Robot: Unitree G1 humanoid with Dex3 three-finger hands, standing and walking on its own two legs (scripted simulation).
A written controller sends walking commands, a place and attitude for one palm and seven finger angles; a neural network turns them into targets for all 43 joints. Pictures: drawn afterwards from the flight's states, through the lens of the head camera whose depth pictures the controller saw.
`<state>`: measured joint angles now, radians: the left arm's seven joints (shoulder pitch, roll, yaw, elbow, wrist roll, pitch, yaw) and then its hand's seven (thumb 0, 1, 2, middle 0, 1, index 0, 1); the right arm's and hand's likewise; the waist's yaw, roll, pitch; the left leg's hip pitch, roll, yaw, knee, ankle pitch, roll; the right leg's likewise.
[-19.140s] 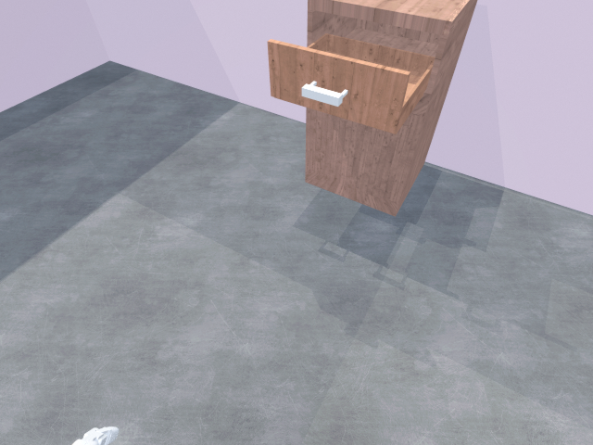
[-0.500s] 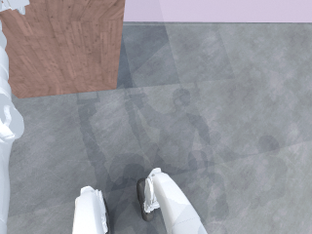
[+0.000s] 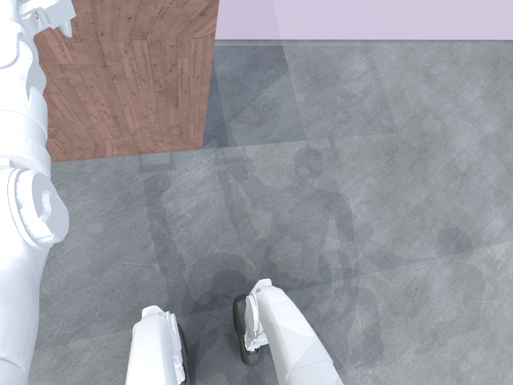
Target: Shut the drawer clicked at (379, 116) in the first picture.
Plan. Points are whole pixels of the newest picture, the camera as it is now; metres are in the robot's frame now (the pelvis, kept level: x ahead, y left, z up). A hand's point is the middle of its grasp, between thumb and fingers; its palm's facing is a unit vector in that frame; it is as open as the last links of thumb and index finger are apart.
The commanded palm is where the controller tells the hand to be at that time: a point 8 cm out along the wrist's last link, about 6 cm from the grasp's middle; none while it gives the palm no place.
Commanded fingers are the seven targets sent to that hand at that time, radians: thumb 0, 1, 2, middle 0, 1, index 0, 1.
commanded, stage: pull the fist back off the drawer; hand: left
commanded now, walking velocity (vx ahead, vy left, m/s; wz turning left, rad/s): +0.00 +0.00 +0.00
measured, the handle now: out of the picture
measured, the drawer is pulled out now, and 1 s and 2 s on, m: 0.00 0.00 0.00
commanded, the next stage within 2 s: draw the hand back to the body in 0.16 s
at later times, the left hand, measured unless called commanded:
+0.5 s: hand (38, 25) +0.55 +0.16 +0.10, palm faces +0.03 -1.00 -0.06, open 3.3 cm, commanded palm +0.50 +0.20 +0.13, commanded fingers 0.00 0.90 0.90 -1.40 -1.60 -1.40 -1.60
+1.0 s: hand out of the picture +0.38 +0.20 +0.20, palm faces +0.21 -0.94 -0.26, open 3.3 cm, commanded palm +0.33 +0.25 +0.22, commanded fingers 0.00 0.90 0.90 -1.40 -1.60 -1.40 -1.60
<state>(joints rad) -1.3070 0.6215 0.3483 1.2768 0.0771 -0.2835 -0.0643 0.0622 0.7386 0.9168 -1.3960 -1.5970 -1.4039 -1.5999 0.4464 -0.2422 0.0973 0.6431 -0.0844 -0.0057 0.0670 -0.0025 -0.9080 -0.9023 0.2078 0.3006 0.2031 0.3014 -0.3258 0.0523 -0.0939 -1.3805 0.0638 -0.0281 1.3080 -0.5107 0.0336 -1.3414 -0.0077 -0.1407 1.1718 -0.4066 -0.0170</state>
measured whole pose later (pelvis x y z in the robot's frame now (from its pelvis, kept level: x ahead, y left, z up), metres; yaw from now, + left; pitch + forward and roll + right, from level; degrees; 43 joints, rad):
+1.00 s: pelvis +0.07 +0.00 +0.12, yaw +2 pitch +4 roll -1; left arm -0.01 0.29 0.10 0.14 -0.07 -0.07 0.07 0.02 0.89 0.90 -1.40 -1.60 -1.40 -1.60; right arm 0.18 -0.24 0.05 0.55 0.04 0.04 -0.06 0.01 -0.91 -0.90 0.20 0.30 0.20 0.30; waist 0.00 0.05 -0.04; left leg -0.30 0.00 0.02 0.60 -0.37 0.02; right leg -0.33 -0.01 -0.06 0.58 -0.31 0.00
